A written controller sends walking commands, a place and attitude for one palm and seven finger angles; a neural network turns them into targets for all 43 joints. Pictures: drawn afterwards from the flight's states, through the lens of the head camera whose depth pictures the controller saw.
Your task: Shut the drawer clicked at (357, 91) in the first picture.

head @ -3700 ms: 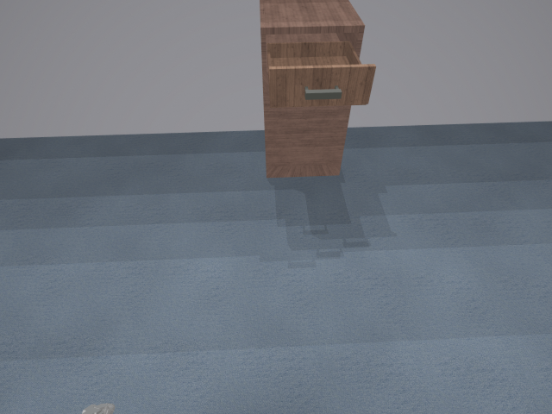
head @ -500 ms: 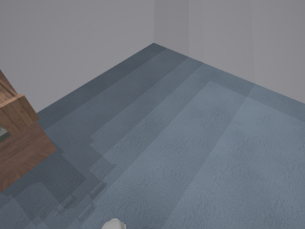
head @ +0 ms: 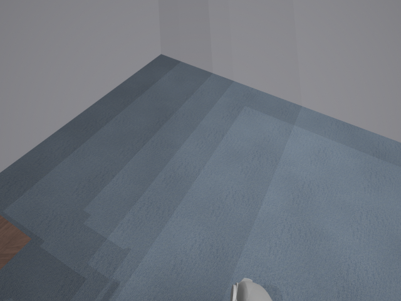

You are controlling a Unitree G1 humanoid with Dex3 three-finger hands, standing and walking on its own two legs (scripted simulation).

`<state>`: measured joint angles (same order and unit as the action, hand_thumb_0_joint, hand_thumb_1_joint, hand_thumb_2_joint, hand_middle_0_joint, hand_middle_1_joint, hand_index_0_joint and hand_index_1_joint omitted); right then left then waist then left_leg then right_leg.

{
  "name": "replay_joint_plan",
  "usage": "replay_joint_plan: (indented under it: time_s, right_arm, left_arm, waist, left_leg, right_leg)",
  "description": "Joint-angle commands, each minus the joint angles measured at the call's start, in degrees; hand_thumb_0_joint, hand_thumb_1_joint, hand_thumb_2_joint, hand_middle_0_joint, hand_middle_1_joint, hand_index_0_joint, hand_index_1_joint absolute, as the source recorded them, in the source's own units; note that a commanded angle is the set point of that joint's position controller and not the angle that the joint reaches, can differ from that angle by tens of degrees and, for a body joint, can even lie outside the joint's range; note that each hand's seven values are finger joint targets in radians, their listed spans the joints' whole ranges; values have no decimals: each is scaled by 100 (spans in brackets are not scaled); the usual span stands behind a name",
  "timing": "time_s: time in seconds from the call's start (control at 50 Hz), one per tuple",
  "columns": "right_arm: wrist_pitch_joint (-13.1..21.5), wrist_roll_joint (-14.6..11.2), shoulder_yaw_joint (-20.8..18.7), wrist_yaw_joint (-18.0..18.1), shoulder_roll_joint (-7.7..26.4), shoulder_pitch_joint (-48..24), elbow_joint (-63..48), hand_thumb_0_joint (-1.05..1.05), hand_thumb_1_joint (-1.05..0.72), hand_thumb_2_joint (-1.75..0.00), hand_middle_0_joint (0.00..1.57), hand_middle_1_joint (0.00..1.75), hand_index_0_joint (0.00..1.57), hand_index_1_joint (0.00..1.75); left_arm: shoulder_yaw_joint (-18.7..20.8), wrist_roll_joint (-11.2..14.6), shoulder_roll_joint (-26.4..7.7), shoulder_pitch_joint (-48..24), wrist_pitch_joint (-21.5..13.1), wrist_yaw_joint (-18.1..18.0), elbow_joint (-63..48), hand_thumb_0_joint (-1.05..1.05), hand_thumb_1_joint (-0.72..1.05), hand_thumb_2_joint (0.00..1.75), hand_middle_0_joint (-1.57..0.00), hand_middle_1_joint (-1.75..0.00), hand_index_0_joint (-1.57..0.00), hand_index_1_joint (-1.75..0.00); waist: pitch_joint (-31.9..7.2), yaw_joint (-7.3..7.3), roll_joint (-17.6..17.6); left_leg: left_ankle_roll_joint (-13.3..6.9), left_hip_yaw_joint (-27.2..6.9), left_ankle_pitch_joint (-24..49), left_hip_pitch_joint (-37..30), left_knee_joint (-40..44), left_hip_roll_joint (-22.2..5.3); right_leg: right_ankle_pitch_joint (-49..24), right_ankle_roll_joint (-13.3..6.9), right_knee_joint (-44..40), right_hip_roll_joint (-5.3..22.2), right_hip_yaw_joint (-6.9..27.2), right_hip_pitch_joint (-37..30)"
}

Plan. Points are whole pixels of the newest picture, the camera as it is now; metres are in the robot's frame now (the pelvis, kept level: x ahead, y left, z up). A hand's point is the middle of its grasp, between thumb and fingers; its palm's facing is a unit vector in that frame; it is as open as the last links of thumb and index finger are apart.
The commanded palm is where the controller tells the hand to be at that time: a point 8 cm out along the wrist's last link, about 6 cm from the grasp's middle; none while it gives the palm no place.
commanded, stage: turn to face it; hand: left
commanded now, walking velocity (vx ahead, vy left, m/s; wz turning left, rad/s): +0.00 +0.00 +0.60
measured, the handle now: out of the picture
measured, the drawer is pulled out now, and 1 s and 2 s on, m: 0.30 0.30 0.30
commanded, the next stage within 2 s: take the last steps up to it in 1.92 s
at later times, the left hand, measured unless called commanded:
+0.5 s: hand out of the picture +0.14 +0.17 -0.19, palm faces +0.20 -0.97 -0.14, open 7.4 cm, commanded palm none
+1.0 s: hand out of the picture +0.02 +0.17 -0.15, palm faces +0.49 -0.82 -0.30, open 7.4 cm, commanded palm none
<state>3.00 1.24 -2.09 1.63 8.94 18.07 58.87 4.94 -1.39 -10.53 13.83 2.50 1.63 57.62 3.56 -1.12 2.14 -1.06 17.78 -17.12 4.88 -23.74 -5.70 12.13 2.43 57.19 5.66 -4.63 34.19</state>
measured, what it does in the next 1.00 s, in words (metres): steps on the spot, turning left: right foot, then left foot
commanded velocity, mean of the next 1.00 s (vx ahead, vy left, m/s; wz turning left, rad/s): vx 0.00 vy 0.00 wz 0.60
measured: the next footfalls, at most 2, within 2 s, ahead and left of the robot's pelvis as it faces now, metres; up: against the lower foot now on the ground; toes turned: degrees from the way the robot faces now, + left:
right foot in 0.14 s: +0.16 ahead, -0.14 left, +0.00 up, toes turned -9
left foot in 0.50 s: +0.10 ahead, +0.11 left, +0.00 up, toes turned +19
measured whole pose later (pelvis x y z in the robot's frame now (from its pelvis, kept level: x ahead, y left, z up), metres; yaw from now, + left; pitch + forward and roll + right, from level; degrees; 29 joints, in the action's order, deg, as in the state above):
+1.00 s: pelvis +0.05 -0.05 -0.01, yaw +28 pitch +0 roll +1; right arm -4.6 1.4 -5.8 -1.4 16.2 10.4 52.7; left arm 2.4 -0.8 -11.3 12.7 1.1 -1.4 50.6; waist 2.5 0.3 -3.3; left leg 1.9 -2.6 -22.7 29.6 -56.6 2.4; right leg 17.3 -0.3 31.9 3.4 -5.4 14.1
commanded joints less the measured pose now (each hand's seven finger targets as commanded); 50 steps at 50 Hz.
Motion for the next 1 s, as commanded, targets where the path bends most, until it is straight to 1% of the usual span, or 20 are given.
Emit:
replay_joint_plan:
  time_s: [0.0, 0.04, 0.08, 0.1, 0.12, 0.14, 0.18, 0.22, 0.32, 0.42, 0.44, 0.48, 0.5, 0.58, 0.72, 0.84, 0.86, 0.88, 0.9, 0.98]
  right_arm:
    - [17, 34, -215, 36, 774, 525, -89, 0, -90, -90, 20, 30, 20, 30]
    - [-22, 39, -209, 41, 766, 507, 16, 0, -90, -90, 20, 30, 20, 30]
    - [-45, -4, -168, 20, 701, 464, 96, 0, -90, -90, 20, 30, 20, 30]
    - [-22, -50, -106, -15, 480, 588, 151, 0, -90, -90, 20, 30, 20, 30]
    - [-16, -114, -35, -36, 121, 780, 131, 0, -90, -90, 20, 30, 20, 30]
    - [-129, -147, -43, 10, 193, 779, 78, 0, -90, -90, 20, 30, 20, 30]
    - [-311, -128, -88, 20, 282, 508, 20, 0, -90, -90, 20, 30, 20, 30]
    - [-402, -84, -121, -25, 231, 421, 116, 0, -90, -90, 20, 30, 20, 30]
    - [-552, -33, -185, -163, 150, 435, -79, 0, -90, -90, 20, 30, 20, 30]
    - [-456, -13, -233, -215, 298, 378, -384, 0, -90, -90, 20, 30, 20, 30]
    - [-430, -3, -279, -226, 473, 494, -380, 0, -90, -90, 20, 30, 20, 30]
    - [-368, 86, -500, -177, 1446, 759, -621, 0, -90, -90, 20, 30, 20, 30]
    - [-328, 96, -534, -118, 1555, 661, -589, 0, -90, -90, 20, 30, 20, 30]
    - [-228, 19, -381, -39, 1190, -482, -884, 0, -90, -90, 20, 30, 20, 30]
    - [-341, 19, -478, -72, 1494, -281, -855, 0, -90, -90, 20, 30, 20, 30]
    - [-478, -22, -533, -160, 1594, -867, -1100, 0, -90, -90, 20, 30, 20, 30]
    - [-491, -71, -513, -194, 1363, -901, -1170, 0, -90, -90, 20, 30, 20, 30]
    - [-505, -105, -441, -233, 934, -871, -1336, 0, -90, -90, 20, 30, 20, 30]
    - [-517, -6, -479, -243, 1199, -1003, -1382, 0, -90, -90, 20, 30, 20, 30]
    - [-621, -1, -472, -361, 1110, -790, -1027, 0, -90, -90, 20, 30, 20, 30]
  left_arm:
    - [-44, -20, -17, -543, -133, -14, -534, 0, 90, 90, -20, -30, -20, -30]
    - [-98, -33, 1, -405, -204, -80, -470, 0, 90, 90, -20, -30, -20, -30]
    - [-123, -51, -158, 255, -320, -163, -202, 0, 90, 90, -20, -30, -20, -30]
    - [-94, -63, -496, 640, -428, -227, -3, 0, 90, 90, -20, -30, -20, -30]
    - [-43, -42, -919, 1019, -536, -295, 169, 0, 90, 90, -20, -30, -20, -30]
    - [-70, 52, -1125, 1087, -523, -282, 189, 0, 90, 90, -20, -30, -20, -30]
    - [-42, 44, -1012, 374, -453, -360, -12, 0, 90, 90, -20, -30, -20, -30]
    - [-86, 12, -789, -262, -362, -419, -221, 0, 90, 90, -20, -30, -20, -30]
    - [0, -45, -828, -675, -239, -430, -512, 0, 90, 90, -20, -30, -20, -30]
    - [92, -10, -911, -561, -151, -400, -645, 0, 90, 90, -20, -30, -20, -30]
    - [79, 43, -825, -533, -103, -372, -718, 0, 90, 90, -20, -30, -20, -30]
    - [-1, 55, -317, -923, -27, -283, -1178, 0, 90, 90, -20, -30, -20, -30]
    - [25, 11, -365, -1042, -28, -264, -1247, 0, 90, 90, -20, -30, -20, -30]
    - [111, 17, -520, -471, -74, -203, -851, 0, 90, 90, -20, -30, -20, -30]
    - [36, 99, -578, -524, -65, -261, -958, 0, 90, 90, -20, -30, -20, -30]
    - [28, 135, -763, 358, -165, -316, -869, 0, 90, 90, -20, -30, -20, -30]
    - [82, 79, -1038, 542, -215, -347, -857, 0, 90, 90, -20, -30, -20, -30]
    - [181, -28, -1649, 518, -268, -393, -948, 0, 90, 90, -20, -30, -20, -30]
    - [138, 9, -1703, 266, -236, -391, -1094, 0, 90, 90, -20, -30, -20, -30]
    - [-29, 4, -1060, -538, -290, -365, -1246, 0, 90, 90, -20, -30, -20, -30]
  waist:
    - [88, 369, -1201]
    - [-50, 295, -1241]
    - [-443, -50, -886]
    - [-811, -212, -270]
    - [-1508, -264, 847]
    - [-1553, -227, 740]
    - [-1273, -157, 1282]
    - [-645, 63, 530]
    - [-243, 232, 759]
    - [-419, 287, 529]
    - [-395, 364, -14]
    - [-69, 687, -2278]
    - [-260, 648, -1726]
    - [-504, 153, -1102]
    - [-702, 372, -932]
    - [-819, -6, -1021]
    - [-792, -107, -333]
    - [-585, -115, 1440]
    - [-457, -103, 1239]
    - [85, 351, 769]
  left_leg:
    - [-487, -389, 3808, -72, 291, -1400]
    - [-498, -534, 3821, 10, -36, -1418]
    - [-263, -614, 3616, 228, -792, -1148]
    - [6, -593, 2667, 813, -1422, -869]
    - [261, -547, -98, 1763, -2410, -257]
    - [309, -1144, -1993, 1734, -3171, -22]
    - [314, -1632, -1960, 1999, -3982, -77]
    - [358, -1587, -1410, 2022, -4166, -141]
    - [378, -1213, -971, 1778, -3491, -94]
    - [352, -909, -193, 1223, -1447, 95]
    - [313, -1051, 229, 802, -712, 61]
    - [-764, -4256, 538, 1054, 1077, -1925]
    - [-1031, -4516, 424, 1134, 1118, -1969]
    - [-680, -3046, 1148, 890, 643, -959]
    - [-947, -3484, 1879, 229, 444, -919]
    - [-562, -3628, 1523, 1304, -85, -393]
    - [-215, -3295, 745, 2026, -682, 12]
    - [331, -2124, -884, 3201, -2128, 934]
    - [291, -2162, -1465, 3011, -3358, 742]
    - [433, -1934, -362, 2891, -4645, 405]
  right_leg:
    - [84, -79, -1154, -144, -230, -337]
    - [28, -194, -1743, -254, -239, -1005]
    - [-767, -224, -2823, -342, -331, -2228]
    - [-2113, -296, -3049, 153, 86, -3320]
    - [-4532, -768, -2950, 1546, 1308, -4458]
    - [-5511, -1306, -3037, 2048, 1261, -4142]
    - [-3935, -1392, -3516, 1995, 1320, -3340]
    - [-2641, -1199, -3674, 1741, 626, -2460]
    - [-16, -879, -4115, 1606, -75, -1456]
    - [185, -600, -3109, 1485, -466, -1567]
    - [607, -386, -2528, 1288, -618, -1169]
    - [2346, 214, 18, 66, -587, 201]
    - [2102, 124, 840, 92, 73, 314]
    - [839, 220, 1062, 71, 384, 102]
    - [1339, 256, -537, -247, 395, -467]
    - [414, 111, -3015, -466, 236, -2409]
    - [380, -61, -3921, 92, 708, -3085]
    - [520, -693, -4550, 1746, 2499, -3414]
    - [527, -1072, -4563, 2299, 2487, -2431]
    - [-432, -755, -4089, 1219, 790, -1868]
